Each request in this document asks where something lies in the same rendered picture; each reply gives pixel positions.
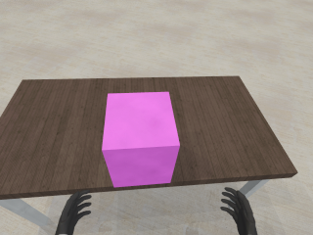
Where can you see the carton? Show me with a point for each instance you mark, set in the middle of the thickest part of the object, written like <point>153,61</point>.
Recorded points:
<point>140,141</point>

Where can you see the robot left hand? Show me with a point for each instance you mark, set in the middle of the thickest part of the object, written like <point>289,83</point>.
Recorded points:
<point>70,215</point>

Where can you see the robot right hand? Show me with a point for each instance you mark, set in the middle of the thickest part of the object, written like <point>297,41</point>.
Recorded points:
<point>242,213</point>

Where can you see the table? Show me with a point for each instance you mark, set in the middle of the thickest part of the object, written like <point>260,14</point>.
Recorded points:
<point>52,131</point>

